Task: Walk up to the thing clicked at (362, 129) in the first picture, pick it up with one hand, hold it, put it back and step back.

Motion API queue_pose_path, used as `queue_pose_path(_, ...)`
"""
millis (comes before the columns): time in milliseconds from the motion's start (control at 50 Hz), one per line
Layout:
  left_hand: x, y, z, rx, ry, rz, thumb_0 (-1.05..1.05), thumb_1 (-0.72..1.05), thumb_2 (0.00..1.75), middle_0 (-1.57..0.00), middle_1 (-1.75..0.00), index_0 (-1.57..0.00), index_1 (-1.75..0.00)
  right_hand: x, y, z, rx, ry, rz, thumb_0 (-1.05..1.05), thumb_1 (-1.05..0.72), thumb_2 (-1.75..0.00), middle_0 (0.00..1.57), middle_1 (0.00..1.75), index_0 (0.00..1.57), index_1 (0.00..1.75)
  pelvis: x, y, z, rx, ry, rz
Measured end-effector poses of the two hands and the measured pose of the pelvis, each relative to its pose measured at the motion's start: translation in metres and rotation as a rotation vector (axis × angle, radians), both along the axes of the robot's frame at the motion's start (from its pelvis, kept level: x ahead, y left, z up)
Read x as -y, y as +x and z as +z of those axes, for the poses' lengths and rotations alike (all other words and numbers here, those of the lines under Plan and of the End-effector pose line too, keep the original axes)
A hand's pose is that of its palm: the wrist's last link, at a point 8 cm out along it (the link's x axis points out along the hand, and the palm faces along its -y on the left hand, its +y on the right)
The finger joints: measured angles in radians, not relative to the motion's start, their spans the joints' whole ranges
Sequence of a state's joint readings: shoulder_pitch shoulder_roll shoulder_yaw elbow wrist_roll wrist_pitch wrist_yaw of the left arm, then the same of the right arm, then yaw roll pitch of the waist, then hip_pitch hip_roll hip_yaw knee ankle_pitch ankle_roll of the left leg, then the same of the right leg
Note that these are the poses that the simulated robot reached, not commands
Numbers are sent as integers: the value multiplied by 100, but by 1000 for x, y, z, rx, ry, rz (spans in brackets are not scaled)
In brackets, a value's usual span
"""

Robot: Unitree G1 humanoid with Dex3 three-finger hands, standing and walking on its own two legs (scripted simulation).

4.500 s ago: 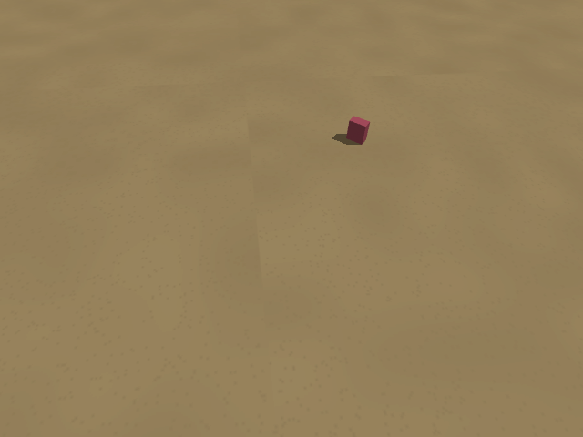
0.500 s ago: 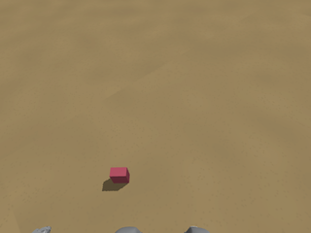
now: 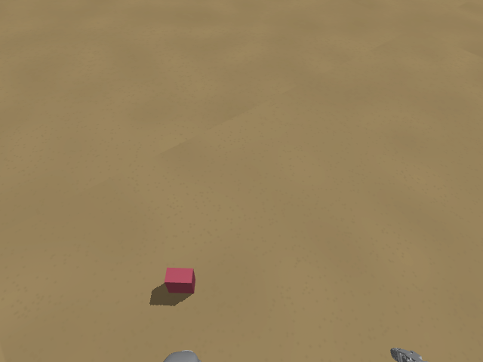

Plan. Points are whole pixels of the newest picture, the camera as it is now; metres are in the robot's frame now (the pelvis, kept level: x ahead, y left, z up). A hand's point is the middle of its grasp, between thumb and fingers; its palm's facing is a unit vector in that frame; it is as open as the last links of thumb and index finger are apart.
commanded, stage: walk up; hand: left
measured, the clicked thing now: (180, 280) +0.48 +0.22 -0.69
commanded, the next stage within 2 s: none
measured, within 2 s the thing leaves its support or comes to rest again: neither
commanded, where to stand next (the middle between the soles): +0.10 -0.02 m, yaw +0 degrees
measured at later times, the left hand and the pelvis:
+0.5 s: hand out of the picture +0.09 +0.25 -0.13, palm faces -0.01 -0.95 -0.32, open 7.4 cm; pelvis +0.01 +0.00 +0.02, yaw +0 degrees
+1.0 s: hand out of the picture +0.09 +0.25 -0.13, palm faces -0.04 -0.94 -0.33, open 7.4 cm; pelvis +0.02 -0.01 +0.02, yaw -1 degrees
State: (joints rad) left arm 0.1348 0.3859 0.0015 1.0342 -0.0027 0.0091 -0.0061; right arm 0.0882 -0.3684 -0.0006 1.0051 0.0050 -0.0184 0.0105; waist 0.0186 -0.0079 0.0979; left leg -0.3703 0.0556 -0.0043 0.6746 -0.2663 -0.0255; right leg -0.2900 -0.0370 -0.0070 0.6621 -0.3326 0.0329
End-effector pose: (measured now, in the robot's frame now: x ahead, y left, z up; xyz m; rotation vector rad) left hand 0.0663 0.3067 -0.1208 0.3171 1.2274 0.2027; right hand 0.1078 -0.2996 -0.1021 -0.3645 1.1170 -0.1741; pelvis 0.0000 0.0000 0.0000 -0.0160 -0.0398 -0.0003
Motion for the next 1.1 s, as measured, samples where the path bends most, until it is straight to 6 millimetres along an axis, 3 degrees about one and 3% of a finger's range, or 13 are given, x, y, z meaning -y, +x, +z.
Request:
queue_pose_path(240, 12, -17, 15, -58, -10, 36, 1, 91, 90, -20, -30, -20, -30, 1, 10, 5, -15, 42, 0, 0, -90, -90, 20, 30, 21, 30, 7, 2, 16, 1, 8, 2)
queue_pose_path(660, 14, 31, 23, 8, -33, 1, 1, 91, 90, -20, -30, -20, -30, 1, -24, 10, -99, 29, -77, 0, -90, -90, 20, 30, 21, 30, 1, 11, 25, -3, 8, -1)
queue_pose_path(920, 13, 24, 24, -23, -32, -1, 1, 91, 90, -20, -30, -20, -30, -2, -15, 10, -72, 45, -68, 0, -90, -90, 20, 30, 21, 30, 2, 17, 25, -10, 15, -4)
queue_pose_path(1000, 11, 21, 27, -42, -11, -9, 1, 91, 90, -20, -30, -20, -30, 15, -21, 12, -43, 32, -85, 0, -90, -90, 20, 30, 21, 30, 11, 25, 24, -14, 29, -20)
queue_pose_path(1100, 18, 25, 31, -45, 39, -9, 1, 91, 90, -20, -30, -20, -30, 59, -37, 5, -88, -8, -116, 0, -90, -90, 21, 30, 21, 30, 37, 37, 15, 1, 49, -23)
